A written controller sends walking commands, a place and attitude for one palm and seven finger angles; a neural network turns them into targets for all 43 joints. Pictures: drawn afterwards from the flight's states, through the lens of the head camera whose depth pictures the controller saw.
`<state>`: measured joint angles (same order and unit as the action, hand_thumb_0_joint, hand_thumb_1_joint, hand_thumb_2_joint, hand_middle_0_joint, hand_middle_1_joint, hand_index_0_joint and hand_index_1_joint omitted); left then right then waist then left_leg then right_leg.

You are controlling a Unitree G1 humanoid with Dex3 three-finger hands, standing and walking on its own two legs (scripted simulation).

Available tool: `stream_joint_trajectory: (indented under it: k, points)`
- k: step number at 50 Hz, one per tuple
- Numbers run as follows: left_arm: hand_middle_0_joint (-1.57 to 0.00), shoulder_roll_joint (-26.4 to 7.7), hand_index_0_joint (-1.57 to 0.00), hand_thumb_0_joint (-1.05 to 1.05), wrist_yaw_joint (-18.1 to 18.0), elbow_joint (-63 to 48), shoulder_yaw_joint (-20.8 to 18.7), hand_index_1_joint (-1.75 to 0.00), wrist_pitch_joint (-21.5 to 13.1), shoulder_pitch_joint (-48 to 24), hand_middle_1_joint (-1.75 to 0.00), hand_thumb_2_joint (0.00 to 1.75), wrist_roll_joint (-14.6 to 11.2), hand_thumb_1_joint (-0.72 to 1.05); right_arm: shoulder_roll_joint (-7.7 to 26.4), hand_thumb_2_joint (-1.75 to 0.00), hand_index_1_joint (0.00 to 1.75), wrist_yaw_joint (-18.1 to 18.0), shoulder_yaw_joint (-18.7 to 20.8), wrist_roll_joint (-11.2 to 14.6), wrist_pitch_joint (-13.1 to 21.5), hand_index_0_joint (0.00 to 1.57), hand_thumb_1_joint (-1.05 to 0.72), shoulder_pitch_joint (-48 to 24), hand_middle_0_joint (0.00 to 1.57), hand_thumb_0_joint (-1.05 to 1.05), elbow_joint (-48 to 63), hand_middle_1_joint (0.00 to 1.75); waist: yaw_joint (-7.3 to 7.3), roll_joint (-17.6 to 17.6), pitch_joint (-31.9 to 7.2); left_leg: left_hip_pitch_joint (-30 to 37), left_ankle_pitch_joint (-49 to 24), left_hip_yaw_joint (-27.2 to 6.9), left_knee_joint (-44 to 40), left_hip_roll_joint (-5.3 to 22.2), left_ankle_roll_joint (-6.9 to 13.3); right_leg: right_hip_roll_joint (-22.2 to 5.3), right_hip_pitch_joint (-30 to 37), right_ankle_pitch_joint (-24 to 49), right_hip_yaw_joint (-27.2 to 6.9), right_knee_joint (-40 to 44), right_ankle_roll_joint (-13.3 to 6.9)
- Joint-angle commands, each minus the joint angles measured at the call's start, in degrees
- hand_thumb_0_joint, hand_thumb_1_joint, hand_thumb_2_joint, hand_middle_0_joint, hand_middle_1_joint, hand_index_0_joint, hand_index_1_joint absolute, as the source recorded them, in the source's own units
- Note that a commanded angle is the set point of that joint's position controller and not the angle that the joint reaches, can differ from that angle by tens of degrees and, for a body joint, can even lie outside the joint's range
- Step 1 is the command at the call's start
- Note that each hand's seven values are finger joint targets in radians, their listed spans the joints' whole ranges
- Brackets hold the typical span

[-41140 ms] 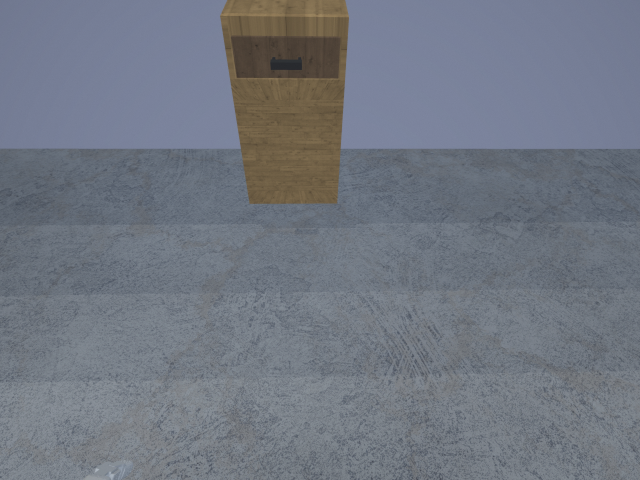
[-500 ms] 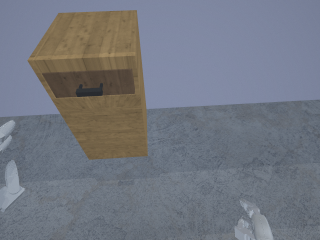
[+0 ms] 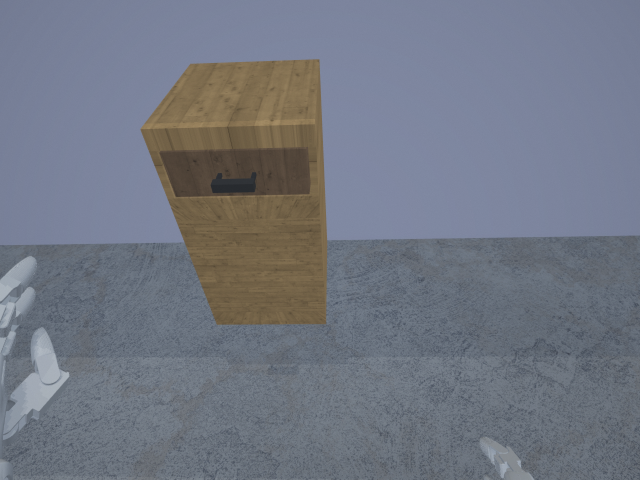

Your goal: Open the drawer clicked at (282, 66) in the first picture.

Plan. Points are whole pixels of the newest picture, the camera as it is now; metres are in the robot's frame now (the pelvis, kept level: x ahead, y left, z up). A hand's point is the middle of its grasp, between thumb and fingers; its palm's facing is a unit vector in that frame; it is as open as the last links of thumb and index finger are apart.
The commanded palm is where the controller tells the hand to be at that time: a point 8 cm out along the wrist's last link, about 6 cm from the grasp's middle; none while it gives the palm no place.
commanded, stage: stop stepping back and stand still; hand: left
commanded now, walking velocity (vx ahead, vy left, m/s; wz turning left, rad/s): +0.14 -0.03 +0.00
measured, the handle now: (235, 180) +0.84 +0.24 -0.08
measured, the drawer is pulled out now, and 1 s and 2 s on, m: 0.00 0.00 0.00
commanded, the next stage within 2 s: let the arm hang, fingers relaxed in 1.46 s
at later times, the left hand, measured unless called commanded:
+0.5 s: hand (70, 355) +0.21 +0.25 +0.15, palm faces +0.34 -0.81 -0.47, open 7.4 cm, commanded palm +0.15 +0.29 +0.18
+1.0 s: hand (41, 347) +0.22 +0.28 +0.15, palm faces +0.33 -0.83 -0.45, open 7.4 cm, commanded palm +0.16 +0.32 +0.18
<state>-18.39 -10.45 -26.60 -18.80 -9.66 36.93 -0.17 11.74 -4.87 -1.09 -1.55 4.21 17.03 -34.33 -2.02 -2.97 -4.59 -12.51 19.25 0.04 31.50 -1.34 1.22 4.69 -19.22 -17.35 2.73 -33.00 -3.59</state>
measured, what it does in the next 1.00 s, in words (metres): shifts its weight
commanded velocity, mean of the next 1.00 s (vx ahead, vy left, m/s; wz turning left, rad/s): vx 0.01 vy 0.00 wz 0.00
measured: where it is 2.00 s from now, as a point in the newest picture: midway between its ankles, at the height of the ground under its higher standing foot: outside the picture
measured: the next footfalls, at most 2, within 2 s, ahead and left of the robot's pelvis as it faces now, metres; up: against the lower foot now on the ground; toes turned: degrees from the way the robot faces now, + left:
none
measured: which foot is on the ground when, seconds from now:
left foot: down 0.00-1.00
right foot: down 0.00-1.00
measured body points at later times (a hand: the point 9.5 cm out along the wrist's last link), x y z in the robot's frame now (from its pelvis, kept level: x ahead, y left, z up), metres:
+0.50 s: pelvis +0.03 +0.01 +0.01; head +0.03 +0.01 +0.46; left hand +0.18 +0.29 +0.18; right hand +0.19 -0.24 -0.07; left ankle +0.00 +0.13 -0.73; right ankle +0.04 -0.05 -0.73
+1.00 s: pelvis +0.03 +0.04 +0.01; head +0.05 +0.05 +0.46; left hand +0.20 +0.33 +0.17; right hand +0.21 -0.18 -0.07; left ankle +0.00 +0.13 -0.73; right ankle +0.04 -0.05 -0.73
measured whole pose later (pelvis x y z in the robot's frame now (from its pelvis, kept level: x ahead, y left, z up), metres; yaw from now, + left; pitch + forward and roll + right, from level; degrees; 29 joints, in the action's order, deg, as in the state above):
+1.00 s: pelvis +0.03 +0.04 +0.01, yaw +1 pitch +1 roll -1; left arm -21.7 -8.3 -31.4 -18.7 -9.1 37.9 -2.7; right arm 11.0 -3.1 -1.4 0.1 2.8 11.3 -33.0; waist -0.6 0.5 0.7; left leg -10.0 15.2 2.4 23.9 -0.6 1.9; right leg 3.5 -11.7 -10.7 1.0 -21.2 -2.6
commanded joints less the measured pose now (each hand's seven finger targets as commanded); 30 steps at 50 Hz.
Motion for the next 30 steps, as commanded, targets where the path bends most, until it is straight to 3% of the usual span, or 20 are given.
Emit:
stream_joint_trajectory:
  k: [1, 2, 3, 4, 5, 6, 8, 9, 12, 14, 16, 17, 18, 20, 23, 28, 30]
  points:
    - [-0.20, -9.72, -0.20, 0.00, -1.17, -14.66, -5.08, -0.30, -2.54, -4.00, -0.30, 0.90, 0.41, 0.90, 7.60, -0.90, 0.30, -1.19, 3.24, -0.60, 3.53, 0.20, -0.90, -7.98, 0.20, 0.00, 8.25, 0.30, 0.66, -0.49, 6.04, -16.51, 17.17, -12.80, -12.86, 9.33, 5.43, -3.41, 7.26, -6.93, -7.20, 1.72, 2.01]
    - [-0.20, -10.44, -0.20, 0.00, -1.30, -16.10, -5.44, -0.30, -2.81, -4.85, -0.30, 0.90, 0.48, 0.90, 7.46, -0.90, 0.30, -1.31, 3.36, -0.85, 3.83, 0.20, -0.90, -8.19, 0.20, 0.00, 8.23, 0.30, 0.55, 2.46, 6.66, -17.06, 17.56, -11.06, -9.78, 7.25, 4.84, -5.26, 6.53, -10.77, -11.60, 6.20, 0.98]
    - [-0.20, -11.91, -0.20, 0.00, -1.48, -18.87, -6.38, -0.30, -3.16, -6.46, -0.30, 0.90, 0.69, 0.90, 7.67, -0.90, 0.30, -1.31, 3.68, -1.00, 4.06, 0.20, -0.90, -7.91, 0.20, 0.00, 8.52, 0.30, 0.16, 6.57, 6.87, -17.12, 16.57, -8.52, -4.82, 4.66, 3.65, -8.62, 4.93, -16.74, -18.12, 11.29, -0.77]
    - [-0.20, -11.94, -0.20, 0.00, -1.64, -19.54, -6.29, -0.30, -3.75, -6.86, -0.30, 0.90, 0.76, 0.90, 7.55, -0.90, 0.30, -1.15, 3.75, -1.31, 4.23, 0.20, -0.90, -8.26, 0.20, 0.00, 8.18, 0.30, 0.02, 10.12, 6.45, -16.03, 13.01, -5.89, 2.02, 2.05, 2.64, -13.55, 3.32, -22.34, -26.98, 17.63, -3.28]
    - [-0.20, -12.54, -0.20, 0.00, -1.70, -19.18, -7.00, -0.30, -4.41, -6.83, -0.30, 0.90, 0.80, 0.90, 7.24, -0.90, 0.30, -0.74, 3.97, -0.91, 4.22, 0.20, -0.90, -7.89, 0.20, 0.00, 7.54, 0.30, 0.04, 11.53, 5.15, -13.34, 9.59, -2.70, 9.47, -0.03, 1.50, -18.28, 2.38, -26.00, -34.61, 23.71, -5.18]
    - [-0.20, -13.18, -0.20, 0.00, -1.56, -19.32, -7.51, -0.30, -5.20, -7.54, -0.30, 0.90, 0.73, 0.90, 6.96, -0.90, 0.30, -0.17, 4.06, -0.75, 4.10, 0.20, -0.90, -7.79, 0.20, 0.00, 6.95, 0.30, 0.16, 11.42, 4.69, -13.03, 8.76, -1.95, 13.99, -0.43, 0.82, -20.66, 2.62, -24.86, -35.81, 26.05, -5.92]
    - [-0.20, -13.02, -0.20, 0.00, -1.03, -17.92, -8.43, -0.30, -6.33, -5.68, -0.30, 0.90, 0.32, 0.90, 6.64, -0.90, 0.30, 0.73, 4.25, -0.31, 3.82, 0.20, -0.90, -7.97, 0.20, 0.00, 6.65, 0.30, -0.07, 7.75, 1.13, -13.23, 5.83, -1.91, 12.58, 0.95, 0.32, -20.20, 8.13, -13.20, -30.82, 22.71, -5.38]
    - [-0.20, -13.34, -0.20, 0.00, -0.81, -17.05, -8.90, -0.30, -6.73, -3.62, -0.30, 0.90, 0.09, 0.90, 5.58, -0.90, 0.30, 1.02, 3.74, -0.09, 3.79, 0.20, -0.90, -7.82, 0.20, 0.00, 6.71, 0.30, 0.36, 7.78, -0.29, -11.35, 4.63, -0.78, 9.36, 1.22, 0.26, -19.57, 9.10, -7.53, -27.04, 20.91, -6.27]
    - [-0.20, -12.02, -0.20, 0.00, -0.64, -14.00, -8.42, -0.30, -6.85, 1.60, -0.30, 0.90, -0.45, 0.90, 4.52, -0.90, 0.30, 1.39, 2.71, 0.76, 3.45, 0.20, -0.90, -7.58, 0.20, 0.00, 6.50, 0.30, 0.63, 6.88, -1.28, -3.07, -0.47, 2.69, -3.08, 0.69, 0.54, -16.01, 7.04, -5.27, -17.60, 18.57, -4.25]
    - [-0.20, -10.76, -0.20, 0.00, -0.57, -13.45, -7.13, -0.30, -7.07, 4.07, -0.30, 0.90, -0.77, 0.90, 4.78, -0.90, 0.30, 1.33, 2.51, 1.16, 3.56, 0.20, -0.90, -7.85, 0.20, 0.00, 7.06, 0.30, 0.67, 3.51, 0.47, -0.22, -3.26, 1.61, -9.17, 1.60, 0.98, -12.63, 6.01, -2.79, -13.88, 16.47, -1.47]
    - [-0.20, -10.48, -0.20, 0.00, -0.54, -14.95, -6.68, -0.30, -7.15, 3.73, -0.30, 0.90, -1.18, 0.90, 6.53, -0.90, 0.30, 1.27, 3.21, 1.18, 3.83, 0.20, -0.90, -8.36, 0.20, 0.00, 7.84, 0.30, 1.06, -0.97, 2.26, -1.94, -3.45, -4.34, -13.09, 6.20, 2.54, -8.63, 6.77, 0.34, -11.88, 13.52, 1.26]
    - [-0.20, -10.44, -0.20, 0.00, -0.54, -14.87, -6.73, -0.30, -6.89, 3.58, -0.30, 0.90, -1.39, 0.90, 7.12, -0.90, 0.30, 1.25, 3.51, 1.33, 3.75, 0.20, -0.90, -8.70, 0.20, 0.00, 8.07, 0.30, 1.18, -1.56, 2.66, -2.55, -7.06, -6.24, -12.01, 7.88, 2.93, -6.92, 7.34, 4.47, -10.72, 12.12, 2.45]
    - [-0.20, -10.77, -0.20, 0.00, -0.41, -15.05, -6.69, -0.30, -6.57, 3.18, -0.30, 0.90, -1.70, 0.90, 7.36, -0.90, 0.30, 1.18, 3.94, 1.79, 3.54, 0.20, -0.90, -9.13, 0.20, 0.00, 8.43, 0.30, 1.07, 1.07, 1.66, -2.70, -11.62, -5.90, -9.30, 8.08, 2.35, -6.71, 9.25, 9.70, -10.58, 11.73, 3.28]
    - [-0.20, -11.53, -0.20, 0.00, -0.50, -14.72, -7.78, -0.30, -5.89, 3.39, -0.30, 0.90, -1.66, 0.90, 6.71, -0.90, 0.30, 1.14, 3.58, 1.63, 3.26, 0.20, -0.90, -8.89, 0.20, 0.00, 8.34, 0.30, 0.77, -0.27, 2.80, -4.78, -7.27, -3.23, -7.89, 5.86, 1.11, -8.91, 9.28, 7.29, -12.77, 14.93, 1.75]
    - [-0.20, -12.24, -0.20, 0.00, -0.71, -16.79, -7.43, -0.30, -5.71, 0.78, -0.30, 0.90, -1.53, 0.90, 7.00, -0.90, 0.30, 1.14, 3.77, 1.36, 3.34, 0.20, -0.90, -8.77, 0.20, 0.00, 8.47, 0.30, 0.60, 1.02, 2.71, -2.52, -9.13, -2.47, -6.82, 4.69, 0.34, -9.52, 8.97, 10.62, -13.59, 16.12, 0.95]
    - [-0.20, -12.39, -0.20, 0.00, -0.45, -17.93, -7.34, -0.30, -5.23, 0.23, -0.30, 0.90, -2.00, 0.90, 6.72, -0.90, 0.30, 1.18, 3.47, 1.79, 3.78, 0.20, -0.90, -9.15, 0.20, 0.00, 9.01, 0.30, 1.17, -1.21, -3.22, 3.64, -24.58, -2.26, -7.81, 6.30, 0.21, -7.32, 14.41, 28.38, -9.14, 10.00, 2.16]
    - [-0.20, -11.96, -0.20, 0.00, -0.17, -17.64, -6.77, -0.30, -4.83, -0.15, -0.30, 0.90, -2.12, 0.90, 6.54, -0.90, 0.30, 1.36, 3.24, 2.07, 3.66, 0.20, -0.90, -9.32, 0.20, 0.00, 9.21, 0.30, 1.21, -0.41, -4.16, 4.67, -28.38, -1.86, -7.45, 6.57, -0.05, -6.95, 15.18, 31.57, -7.99, 8.99, 2.47]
